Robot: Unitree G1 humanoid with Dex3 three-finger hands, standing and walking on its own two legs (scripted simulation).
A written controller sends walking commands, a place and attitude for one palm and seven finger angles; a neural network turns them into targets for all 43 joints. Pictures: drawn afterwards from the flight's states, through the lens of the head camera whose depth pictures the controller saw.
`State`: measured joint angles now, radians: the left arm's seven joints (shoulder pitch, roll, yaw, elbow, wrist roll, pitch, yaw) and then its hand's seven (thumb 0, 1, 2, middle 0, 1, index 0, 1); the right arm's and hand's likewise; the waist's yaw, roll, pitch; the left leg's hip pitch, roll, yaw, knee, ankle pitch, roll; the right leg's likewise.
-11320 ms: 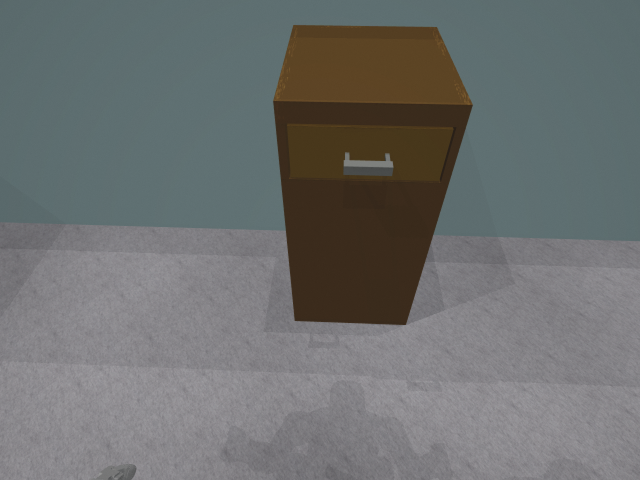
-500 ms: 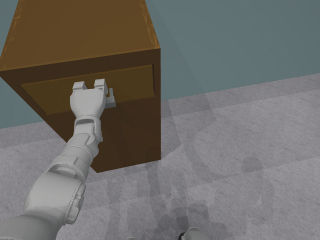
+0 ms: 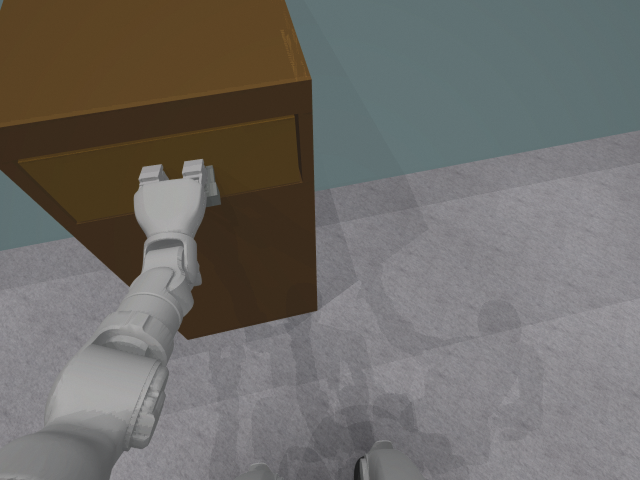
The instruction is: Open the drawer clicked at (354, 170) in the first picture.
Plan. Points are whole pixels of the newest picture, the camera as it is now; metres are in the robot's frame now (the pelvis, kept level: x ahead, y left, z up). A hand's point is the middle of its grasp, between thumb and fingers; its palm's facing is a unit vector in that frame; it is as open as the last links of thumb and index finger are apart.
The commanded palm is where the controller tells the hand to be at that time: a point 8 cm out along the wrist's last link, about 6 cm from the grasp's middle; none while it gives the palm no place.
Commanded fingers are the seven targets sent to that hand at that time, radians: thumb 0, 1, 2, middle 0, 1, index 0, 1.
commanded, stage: lower the fingers behind the handle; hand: left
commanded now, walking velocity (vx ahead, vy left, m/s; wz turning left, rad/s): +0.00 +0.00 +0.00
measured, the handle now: (179, 189) +0.51 +0.18 +0.01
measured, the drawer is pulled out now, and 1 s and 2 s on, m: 0.00 0.00 0.10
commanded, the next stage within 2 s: close the thumb around the handle in 0.18 s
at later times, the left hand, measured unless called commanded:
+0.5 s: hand (185, 223) +0.47 +0.17 -0.01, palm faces -0.03 -0.01 -1.00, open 12.5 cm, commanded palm +0.44 +0.17 +0.04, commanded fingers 0.00 0.17 0.59 -0.35 -1.27 -0.35 -1.27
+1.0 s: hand (186, 223) +0.47 +0.17 -0.02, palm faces -0.04 -0.02 -1.00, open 5.5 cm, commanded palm +0.45 +0.17 +0.04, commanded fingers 0.00 0.90 0.90 -0.40 -1.35 -0.40 -1.35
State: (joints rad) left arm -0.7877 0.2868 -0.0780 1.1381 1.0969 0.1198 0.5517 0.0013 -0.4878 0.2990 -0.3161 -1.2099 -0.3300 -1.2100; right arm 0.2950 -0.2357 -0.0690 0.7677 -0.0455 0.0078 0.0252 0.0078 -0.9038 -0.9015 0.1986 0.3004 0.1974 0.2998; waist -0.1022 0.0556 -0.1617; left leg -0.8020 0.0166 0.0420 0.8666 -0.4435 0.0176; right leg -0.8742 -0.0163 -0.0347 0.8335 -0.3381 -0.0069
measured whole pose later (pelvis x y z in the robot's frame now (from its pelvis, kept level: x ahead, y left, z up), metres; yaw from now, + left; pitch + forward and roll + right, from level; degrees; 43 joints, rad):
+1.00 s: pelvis +0.00 +0.00 +0.00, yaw +0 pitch +21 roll +0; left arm -0.80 0.28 -0.07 1.15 1.08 0.15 0.53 0.00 0.73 0.83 -0.39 -1.34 -0.39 -1.34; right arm 0.28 -0.23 -0.05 0.77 -0.04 0.01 0.01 0.01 -0.90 -0.90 0.20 0.30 0.20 0.30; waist -0.11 0.05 -0.15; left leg -0.78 0.02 0.04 0.84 -0.44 0.02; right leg -0.85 -0.01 -0.03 0.82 -0.34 -0.01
